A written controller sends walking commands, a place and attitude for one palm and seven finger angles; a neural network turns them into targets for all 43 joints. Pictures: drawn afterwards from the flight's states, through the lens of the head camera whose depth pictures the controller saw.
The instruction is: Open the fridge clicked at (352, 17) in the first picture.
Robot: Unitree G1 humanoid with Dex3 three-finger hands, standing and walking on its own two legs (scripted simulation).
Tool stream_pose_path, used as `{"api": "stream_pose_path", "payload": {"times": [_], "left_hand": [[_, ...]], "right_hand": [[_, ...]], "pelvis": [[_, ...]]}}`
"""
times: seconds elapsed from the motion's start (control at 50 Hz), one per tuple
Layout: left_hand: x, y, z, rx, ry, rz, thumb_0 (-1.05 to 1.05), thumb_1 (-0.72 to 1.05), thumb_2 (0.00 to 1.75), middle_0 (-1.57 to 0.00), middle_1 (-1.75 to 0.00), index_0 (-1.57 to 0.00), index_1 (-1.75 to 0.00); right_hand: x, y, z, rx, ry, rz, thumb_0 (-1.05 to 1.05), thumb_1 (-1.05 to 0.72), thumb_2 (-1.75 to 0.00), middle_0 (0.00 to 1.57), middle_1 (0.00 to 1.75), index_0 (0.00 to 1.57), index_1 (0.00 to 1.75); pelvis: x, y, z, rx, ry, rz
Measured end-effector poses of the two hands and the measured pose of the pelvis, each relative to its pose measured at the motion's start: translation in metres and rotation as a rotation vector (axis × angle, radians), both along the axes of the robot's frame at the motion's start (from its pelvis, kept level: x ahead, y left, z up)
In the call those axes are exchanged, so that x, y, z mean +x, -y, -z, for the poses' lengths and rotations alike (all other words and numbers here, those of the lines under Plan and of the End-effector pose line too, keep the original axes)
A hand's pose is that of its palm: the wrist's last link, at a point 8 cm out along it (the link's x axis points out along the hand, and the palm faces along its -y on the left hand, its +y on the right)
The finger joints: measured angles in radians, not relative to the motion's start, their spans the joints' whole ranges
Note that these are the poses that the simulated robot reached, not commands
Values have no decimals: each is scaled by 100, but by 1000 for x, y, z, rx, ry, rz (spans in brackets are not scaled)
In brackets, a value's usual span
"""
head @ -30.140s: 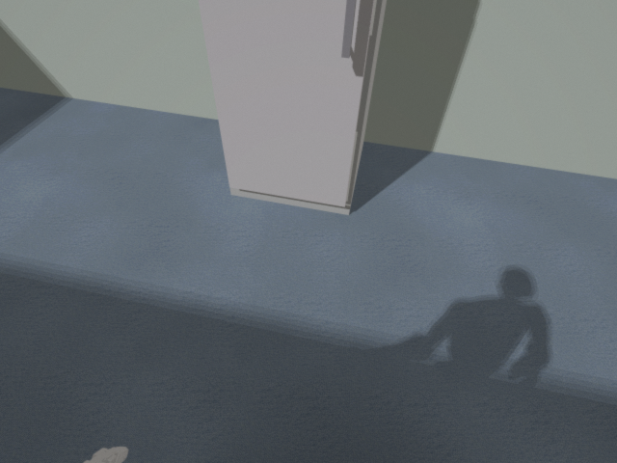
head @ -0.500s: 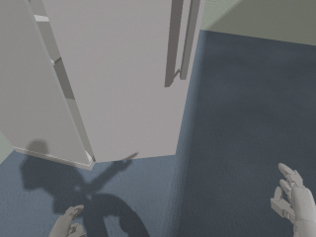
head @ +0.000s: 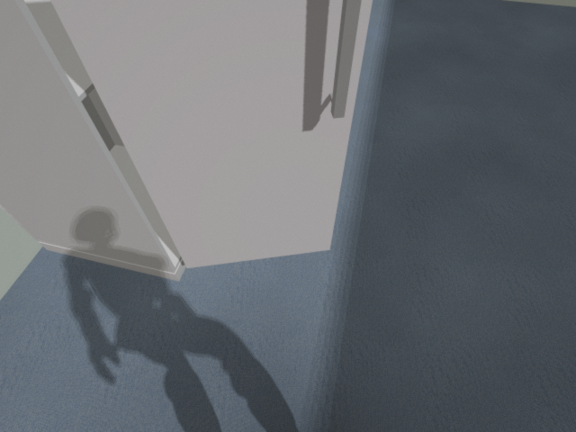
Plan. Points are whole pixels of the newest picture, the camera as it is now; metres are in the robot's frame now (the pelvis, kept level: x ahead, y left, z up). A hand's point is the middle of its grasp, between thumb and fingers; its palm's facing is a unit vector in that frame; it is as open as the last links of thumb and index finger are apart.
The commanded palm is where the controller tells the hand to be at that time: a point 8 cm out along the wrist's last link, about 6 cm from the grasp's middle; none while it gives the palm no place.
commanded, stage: let the arm hang, fingers relaxed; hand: right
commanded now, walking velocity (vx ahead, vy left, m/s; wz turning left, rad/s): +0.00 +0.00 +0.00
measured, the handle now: out of the picture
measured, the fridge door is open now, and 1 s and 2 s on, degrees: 68 68 68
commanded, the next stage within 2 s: look to check the result in 0.48 s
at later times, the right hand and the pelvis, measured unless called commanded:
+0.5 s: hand out of the picture +0.06 -0.19 -0.18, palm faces -0.06 +0.98 -0.21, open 7.3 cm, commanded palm none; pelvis +0.02 -0.01 +0.00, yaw +2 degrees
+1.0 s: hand out of the picture +0.04 -0.19 -0.18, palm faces -0.06 +0.98 -0.19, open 7.4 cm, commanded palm none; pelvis +0.04 -0.01 +0.00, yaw +2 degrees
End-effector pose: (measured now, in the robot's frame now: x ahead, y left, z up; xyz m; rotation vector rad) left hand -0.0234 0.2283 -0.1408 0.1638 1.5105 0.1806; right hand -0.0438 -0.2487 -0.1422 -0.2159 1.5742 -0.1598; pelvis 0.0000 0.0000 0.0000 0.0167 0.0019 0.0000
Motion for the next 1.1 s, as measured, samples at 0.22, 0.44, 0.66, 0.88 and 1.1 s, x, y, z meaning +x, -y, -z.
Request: {"api": "stream_pose_path", "payload": {"times": [0.22, 0.44, 0.66, 0.88, 1.1], "left_hand": [[52, 6, 3, -4, 134, 12, 1, 93, 90, -21, -30, -20, -30], [70, 4, -3, 7, 170, 2, 0, 91, 90, -20, -30, -20, -30], [59, 10, -1, 2, 118, -17, 0, 91, 90, -20, -30, -20, -30], [53, 17, 0, -5, 88, -26, 0, 91, 90, -20, -30, -20, -30], [58, 18, 0, -1, 105, -26, 0, 91, 90, -20, -30, -20, -30]], "right_hand": [[76, -19, 6, 51, 192, -42, 0, -91, -90, 20, 30, 20, 30], [107, -13, 5, 44, 242, -71, 0, -92, -90, 20, 30, 20, 30], [96, -9, 5, 44, 178, -66, 0, -90, -90, 20, 30, 20, 30], [84, -10, 6, 52, 133, -51, 0, -90, -90, 20, 30, 20, 30], [86, -13, 8, 61, 143, -47, 0, -90, -90, 20, 30, 20, 30]], "pelvis": [[9, 6, 0, -7, 7, -11], [21, 7, -2, -9, 8, -24], [30, 11, -2, -11, 11, -34], [34, 14, -2, -13, 11, -35], [36, 15, -2, -13, 14, -35]]}}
